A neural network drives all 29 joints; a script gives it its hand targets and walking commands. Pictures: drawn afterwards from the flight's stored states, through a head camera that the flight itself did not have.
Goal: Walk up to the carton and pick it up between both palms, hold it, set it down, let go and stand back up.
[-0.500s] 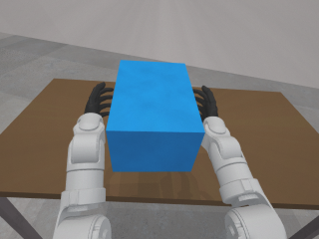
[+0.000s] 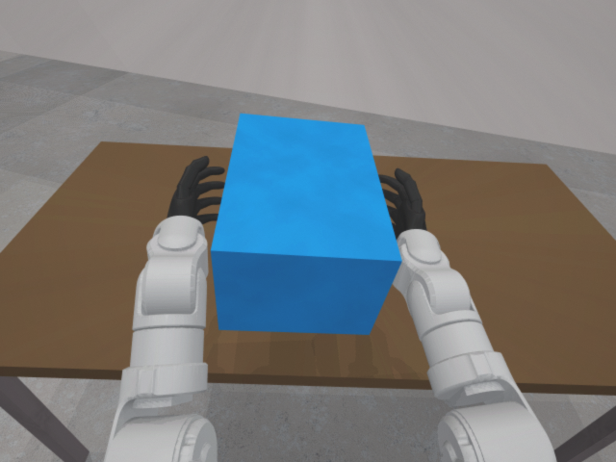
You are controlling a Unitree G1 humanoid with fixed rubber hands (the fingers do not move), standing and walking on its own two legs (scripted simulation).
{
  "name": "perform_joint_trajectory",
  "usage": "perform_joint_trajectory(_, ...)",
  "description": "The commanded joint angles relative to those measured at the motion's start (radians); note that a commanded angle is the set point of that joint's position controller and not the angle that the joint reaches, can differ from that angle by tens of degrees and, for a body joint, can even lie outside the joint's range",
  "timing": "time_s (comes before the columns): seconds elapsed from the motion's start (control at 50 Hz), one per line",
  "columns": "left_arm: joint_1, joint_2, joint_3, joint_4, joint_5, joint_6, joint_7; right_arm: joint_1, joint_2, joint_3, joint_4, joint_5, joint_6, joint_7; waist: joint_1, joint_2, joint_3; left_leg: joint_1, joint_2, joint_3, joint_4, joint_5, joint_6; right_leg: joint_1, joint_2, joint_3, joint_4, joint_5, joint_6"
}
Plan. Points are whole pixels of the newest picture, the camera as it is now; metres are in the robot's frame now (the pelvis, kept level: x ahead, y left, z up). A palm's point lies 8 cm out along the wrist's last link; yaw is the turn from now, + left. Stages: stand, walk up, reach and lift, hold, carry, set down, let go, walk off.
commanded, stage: hold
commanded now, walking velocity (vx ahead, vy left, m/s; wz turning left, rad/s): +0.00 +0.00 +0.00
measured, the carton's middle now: (299, 215) +0.40 +0.00 +0.16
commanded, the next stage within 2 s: none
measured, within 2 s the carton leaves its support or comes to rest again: neither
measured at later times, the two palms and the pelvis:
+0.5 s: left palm (181, 228) +0.35 +0.14 +0.18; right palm (405, 231) +0.36 -0.14 +0.17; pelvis -0.01 +0.00 +0.00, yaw +1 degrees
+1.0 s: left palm (178, 222) +0.35 +0.15 +0.19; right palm (403, 220) +0.36 -0.13 +0.18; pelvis -0.01 +0.00 +0.00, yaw +0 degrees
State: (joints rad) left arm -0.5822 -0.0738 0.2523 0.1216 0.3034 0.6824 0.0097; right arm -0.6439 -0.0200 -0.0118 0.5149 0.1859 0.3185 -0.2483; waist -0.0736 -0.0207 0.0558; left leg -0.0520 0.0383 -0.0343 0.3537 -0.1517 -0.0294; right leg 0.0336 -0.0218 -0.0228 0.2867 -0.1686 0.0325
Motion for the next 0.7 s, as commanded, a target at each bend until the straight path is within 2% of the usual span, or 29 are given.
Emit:
perform_joint_trajectory(0.0, -0.636, -0.583, -0.549, -0.148, -0.159, -0.078, -0.128, -0.765, 0.588, 0.461, -0.354, 0.103, -0.072, 0.096, -0.011, 0.057, -0.499, 0.227, -0.084, 0.045, 0.012, 0.334, -0.009, 0.036, 0.1, -0.076, -0.021, 0.273, 0.022)
perform_joint_trajectory(0.02, -0.598, -0.577, -0.529, -0.118, -0.137, -0.064, -0.135, -0.813, 0.583, 0.478, -0.399, 0.109, -0.075, 0.098, 0.014, 0.027, -0.458, 0.208, -0.082, 0.046, 0.014, 0.325, -0.002, 0.041, 0.101, -0.077, -0.023, 0.254, 0.025)
perform_joint_trajectory(0.06, -0.61, -0.569, -0.527, -0.14, -0.142, -0.061, -0.144, -0.763, 0.587, 0.457, -0.406, 0.107, -0.068, 0.087, -0.014, 0.032, -0.443, 0.204, -0.085, 0.054, 0.009, 0.327, -0.002, 0.062, 0.095, -0.059, -0.022, 0.314, 0.028)
perform_joint_trajectory(0.08, -0.565, -0.536, -0.468, -0.128, -0.102, -0.052, -0.148, -0.745, 0.59, 0.47, -0.371, 0.108, -0.048, 0.082, 0.03, 0.008, -0.384, 0.175, -0.083, 0.052, -0.013, 0.28, 0.006, 0.073, 0.096, -0.055, -0.026, 0.251, 0.03)
perform_joint_trajectory(0.1, -0.616, -0.569, -0.511, -0.14, -0.131, -0.057, -0.15, -0.734, 0.596, 0.449, -0.34, 0.098, -0.053, 0.086, -0.013, 0.023, -0.394, 0.185, -0.082, 0.061, -0.015, 0.256, -0.006, 0.059, 0.094, -0.064, -0.03, 0.231, 0.02)
perform_joint_trajectory(0.12, -0.62, -0.538, -0.472, -0.124, -0.098, -0.047, -0.155, -0.742, 0.578, 0.423, -0.32, 0.087, -0.047, 0.087, 0.012, 0.034, -0.36, 0.169, -0.084, 0.067, -0.016, 0.222, -0.001, 0.034, 0.091, -0.056, -0.036, 0.186, 0.018)
perform_joint_trajectory(0.14, -0.64, -0.568, -0.508, -0.142, -0.122, -0.051, -0.157, -0.708, 0.576, 0.393, -0.295, 0.071, -0.048, 0.095, -0.028, 0.036, -0.337, 0.173, -0.08, 0.065, -0.024, 0.224, -0.011, 0.031, 0.092, -0.063, -0.04, 0.164, 0.017)
perform_joint_trajectory(0.16, -0.664, -0.568, -0.515, -0.149, -0.119, -0.052, -0.163, -0.709, 0.582, 0.394, -0.285, 0.066, -0.05, 0.096, -0.03, 0.068, -0.346, 0.172, -0.081, 0.082, -0.029, 0.205, -0.018, 0.033, 0.083, -0.06, -0.046, 0.152, 0.01)
perform_joint_trajectory(0.18, -0.656, -0.545, -0.486, -0.104, -0.1, -0.05, -0.166, -0.674, 0.556, 0.346, -0.207, 0.055, -0.041, 0.102, -0.042, 0.059, -0.304, 0.165, -0.079, 0.075, -0.037, 0.177, -0.016, -0.012, 0.085, -0.071, -0.043, 0.113, 0.014)
perform_joint_trajectory(0.2, -0.648, -0.536, -0.487, -0.164, -0.112, -0.053, -0.169, -0.689, 0.584, 0.37, -0.265, 0.066, -0.049, 0.101, -0.008, 0.068, -0.319, 0.164, -0.083, 0.077, -0.038, 0.204, -0.013, 0.026, 0.081, -0.058, -0.04, 0.149, 0.013)
perform_joint_trajectory(0.22, -0.642, -0.56, -0.499, -0.155, -0.128, -0.055, -0.166, -0.723, 0.597, 0.404, -0.319, 0.074, -0.063, 0.097, -0.018, 0.037, -0.383, 0.173, -0.085, 0.069, -0.027, 0.239, -0.012, 0.05, 0.087, -0.068, -0.032, 0.193, 0.012)
perform_joint_trajectory(0.26, -0.65, -0.572, -0.542, -0.167, -0.134, -0.066, -0.157, -0.771, 0.599, 0.425, -0.372, 0.082, -0.078, 0.095, -0.006, 0.072, -0.405, 0.169, -0.09, 0.067, -0.016, 0.254, -0.012, 0.06, 0.088, -0.056, -0.024, 0.213, 0.02)
perform_joint_trajectory(0.28, -0.7, -0.573, -0.554, -0.195, -0.155, -0.078, -0.154, -0.789, 0.615, 0.424, -0.371, 0.085, -0.086, 0.096, -0.025, 0.074, -0.423, 0.179, -0.09, 0.066, -0.006, 0.28, -0.017, 0.058, 0.084, -0.059, -0.027, 0.24, 0.015)
perform_joint_trajectory(0.3, -0.651, -0.561, -0.549, -0.175, -0.153, -0.077, -0.15, -0.782, 0.593, 0.451, -0.389, 0.095, -0.088, 0.097, -0.005, 0.068, -0.453, 0.191, -0.088, 0.055, 0.005, 0.302, -0.011, 0.062, 0.09, -0.061, -0.018, 0.276, 0.022)
perform_joint_trajectory(0.32, -0.645, -0.578, -0.561, -0.161, -0.148, -0.067, -0.15, -0.792, 0.594, 0.443, -0.397, 0.088, -0.085, 0.093, -0.027, 0.062, -0.441, 0.185, -0.086, 0.063, 0.008, 0.27, -0.015, 0.054, 0.088, -0.063, -0.022, 0.247, 0.018)
perform_joint_trajectory(0.34, -0.652, -0.573, -0.516, -0.079, -0.134, -0.066, -0.153, -0.819, 0.577, 0.408, -0.338, 0.066, -0.079, 0.096, -0.012, 0.048, -0.368, 0.157, -0.084, 0.066, -0.022, 0.19, -0.001, 0.008, 0.086, -0.068, -0.04, 0.132, 0.013)
perform_joint_trajectory(0.36, -0.67, -0.589, -0.527, -0.099, -0.141, -0.074, -0.147, -0.83, 0.59, 0.421, -0.366, 0.068, -0.098, 0.105, -0.022, 0.051, -0.396, 0.168, -0.083, 0.07, -0.02, 0.2, 0.0, 0.01, 0.084, -0.076, -0.046, 0.138, 0.013)
perform_joint_trajectory(0.42, -0.693, -0.568, -0.548, -0.14, -0.162, -0.083, -0.141, -0.831, 0.599, 0.432, -0.375, 0.083, -0.094, 0.11, 0.004, 0.061, -0.439, 0.178, -0.088, 0.069, -0.014, 0.233, 0.001, 0.001, 0.088, -0.062, -0.036, 0.152, 0.015)
perform_joint_trajectory(0.44, -0.713, -0.57, -0.558, -0.133, -0.165, -0.091, -0.139, -0.807, 0.592, 0.417, -0.344, 0.068, -0.085, 0.11, -0.031, 0.043, -0.434, 0.166, -0.084, 0.064, -0.009, 0.203, -0.002, -0.008, 0.089, -0.069, -0.035, 0.146, 0.016)
perform_joint_trajectory(0.46, -0.73, -0.584, -0.569, -0.155, -0.174, -0.099, -0.139, -0.814, 0.617, 0.427, -0.364, 0.07, -0.093, 0.105, -0.031, 0.063, -0.523, 0.183, -0.086, 0.065, -0.003, 0.23, -0.006, 0.02, 0.086, -0.062, -0.03, 0.196, 0.019)
perform_joint_trajectory(0.48, -0.71, -0.579, -0.571, -0.189, -0.179, -0.108, -0.132, -0.791, 0.642, 0.449, -0.372, 0.083, -0.09, 0.099, -0.009, 0.054, -0.566, 0.189, -0.09, 0.063, -0.001, 0.254, -0.002, 0.056, 0.084, -0.054, -0.023, 0.233, 0.021)
perform_joint_trajectory(0.5, -0.725, -0.579, -0.608, -0.225, -0.202, -0.111, -0.126, -0.753, 0.604, 0.445, -0.357, 0.08, -0.084, 0.101, -0.046, 0.094, -0.581, 0.219, -0.09, 0.053, 0.013, 0.283, -0.015, 0.022, 0.086, -0.062, -0.012, 0.24, 0.024)
perform_joint_trajectory(0.52, -0.712, -0.594, -0.6, -0.174, -0.206, -0.102, -0.127, -0.841, 0.617, 0.466, -0.418, 0.09, -0.09, 0.093, -0.02, 0.056, -0.564, 0.209, -0.086, 0.056, 0.02, 0.274, -0.003, 0.028, 0.079, -0.052, -0.021, 0.243, 0.021)
perform_joint_trajectory(0.54, -0.688, -0.57, -0.548, -0.14, -0.164, -0.102, -0.128, -0.769, 0.61, 0.447, -0.359, 0.073, -0.067, 0.093, -0.025, 0.039, -0.533, 0.188, -0.087, 0.057, 0.006, 0.229, 0.0, 0.036, 0.089, -0.064, -0.023, 0.225, 0.028)
perform_joint_trajectory(0.56, -0.672, -0.572, -0.537, -0.114, -0.169, -0.094, -0.133, -0.802, 0.618, 0.472, -0.372, 0.08, -0.079, 0.096, 0.006, 0.032, -0.522, 0.188, -0.089, 0.063, -0.007, 0.239, 0.007, 0.039, 0.083, -0.062, -0.023, 0.223, 0.026)
perform_joint_trajectory(0.62, -0.641, -0.537, -0.475, -0.06, -0.113, -0.067, -0.149, -0.774, 0.596, 0.417, -0.286, 0.056, -0.061, 0.098, 0.005, 0.036, -0.384, 0.143, -0.086, 0.071, -0.043, 0.146, 0.018, 0.01, 0.081, -0.057, -0.053, 0.114, 0.028)
perform_joint_trajectory(0.64, -0.641, -0.509, -0.417, -0.01, -0.08, -0.061, -0.157, -0.806, 0.604, 0.403, -0.274, 0.05, -0.062, 0.103, 0.029, -0.007, -0.347, 0.114, -0.09, 0.083, -0.056, 0.085, 0.033, 0.002, 0.082, -0.066, -0.052, 0.065, 0.029)
perform_joint_trajectory(0.66, -0.636, -0.512, -0.378, 0.033, -0.057, -0.05, -0.167, -0.794, 0.59, 0.369, -0.219, 0.022, -0.059, 0.107, 0.018, -0.024, -0.294, 0.114, -0.08, 0.08, -0.075, 0.04, 0.041, -0.005, 0.077, -0.068, -0.062, 0.024, 0.025)
perform_joint_trajectory(0.68, -0.682, -0.503, -0.361, 0.002, -0.044, -0.055, -0.171, -0.799, 0.616, 0.35, -0.196, 0.022, -0.06, 0.118, 0.032, -0.026, -0.284, 0.112, -0.086, 0.089, -0.08, 0.036, 0.042, -0.003, 0.067, -0.061, -0.065, 0.012, 0.031)
